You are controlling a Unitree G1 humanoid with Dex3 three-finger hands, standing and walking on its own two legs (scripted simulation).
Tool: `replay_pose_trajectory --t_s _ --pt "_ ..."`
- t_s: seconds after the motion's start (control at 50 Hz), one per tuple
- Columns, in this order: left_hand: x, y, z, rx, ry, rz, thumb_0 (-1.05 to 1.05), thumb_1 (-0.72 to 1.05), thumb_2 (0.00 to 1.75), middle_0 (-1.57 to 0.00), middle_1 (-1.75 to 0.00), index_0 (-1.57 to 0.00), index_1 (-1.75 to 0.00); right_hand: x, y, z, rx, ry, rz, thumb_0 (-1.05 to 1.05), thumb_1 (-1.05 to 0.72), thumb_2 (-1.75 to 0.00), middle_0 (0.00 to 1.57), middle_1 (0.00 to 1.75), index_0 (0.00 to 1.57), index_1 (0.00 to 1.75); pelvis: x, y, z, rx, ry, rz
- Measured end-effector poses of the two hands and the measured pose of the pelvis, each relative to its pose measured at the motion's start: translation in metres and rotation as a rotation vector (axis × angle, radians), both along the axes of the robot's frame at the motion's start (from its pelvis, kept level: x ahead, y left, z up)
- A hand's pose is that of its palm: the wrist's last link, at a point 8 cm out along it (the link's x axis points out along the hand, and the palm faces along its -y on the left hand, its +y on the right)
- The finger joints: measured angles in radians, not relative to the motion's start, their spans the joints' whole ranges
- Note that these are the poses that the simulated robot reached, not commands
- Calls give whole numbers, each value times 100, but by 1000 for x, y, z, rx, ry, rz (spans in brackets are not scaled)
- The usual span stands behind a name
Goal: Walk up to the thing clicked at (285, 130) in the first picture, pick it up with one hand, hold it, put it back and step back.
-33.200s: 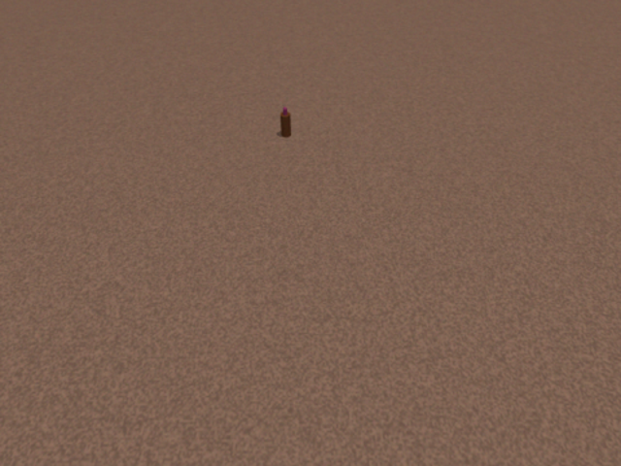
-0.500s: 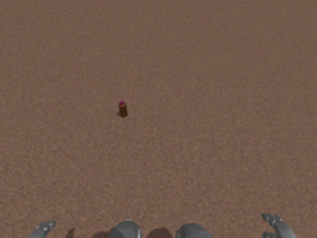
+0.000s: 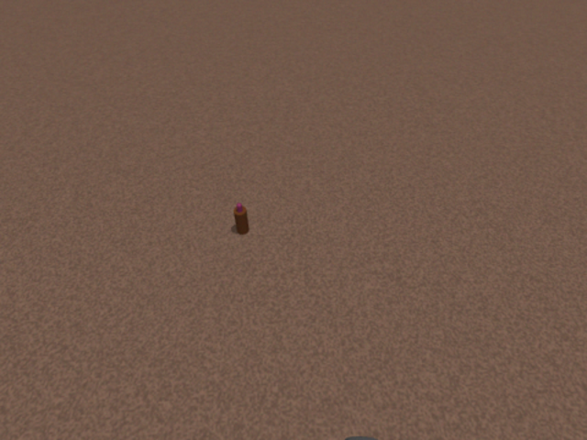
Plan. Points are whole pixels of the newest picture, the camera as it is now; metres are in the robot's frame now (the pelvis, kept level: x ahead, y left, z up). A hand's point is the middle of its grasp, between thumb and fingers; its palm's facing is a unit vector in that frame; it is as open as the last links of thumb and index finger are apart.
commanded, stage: step back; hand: left
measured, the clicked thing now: (241, 217) +1.07 +0.23 -0.68
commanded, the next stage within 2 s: stand in 0.72 s
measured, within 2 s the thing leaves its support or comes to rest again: neither
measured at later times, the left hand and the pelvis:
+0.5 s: hand out of the picture +0.11 +0.28 -0.16, palm faces +0.03 -0.93 -0.36, open 7.4 cm; pelvis +0.05 +0.01 +0.00, yaw +1 degrees
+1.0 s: hand (126, 439) +0.15 +0.26 -0.13, palm faces -0.02 -0.94 -0.34, open 7.4 cm; pelvis +0.06 +0.01 +0.02, yaw +0 degrees
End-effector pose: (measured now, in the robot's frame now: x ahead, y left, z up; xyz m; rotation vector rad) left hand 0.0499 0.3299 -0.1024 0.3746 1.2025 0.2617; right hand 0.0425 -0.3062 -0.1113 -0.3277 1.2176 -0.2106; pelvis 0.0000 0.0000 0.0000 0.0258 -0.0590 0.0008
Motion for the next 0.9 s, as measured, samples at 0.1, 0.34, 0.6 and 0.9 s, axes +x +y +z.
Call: replay_pose_trajectory --t_s 0.1,0.34,0.6,0.9 --pt "15 -15 1 -10 -36 -28 1 90 90 -20 -30 -21 -30 -1 -13 -2 1 -8 -18 0 -90 -90 21 30 20 30 2 -12 -1 -13 0 -10" --pt "25 -27 0 -37 -53 27 1 90 90 -20 -30 -21 -30 46 -19 1 -27 19 37 0 -90 -90 20 30 20 30 30 -9 2 -32 3 27" --pt "75 -12 -11 -67 -22 16 1 90 90 -20 -30 -21 -30 117 26 6 8 -51 59 0 -90 -90 20 30 20 30 57 7 5 -38 28 11" --pt "98 -22 5 -74 -35 -23 1 90 90 -20 -30 -21 -30 142 30 18 44 -116 36 0 -90 -90 20 30 20 30 62 9 18 -28 10 -3"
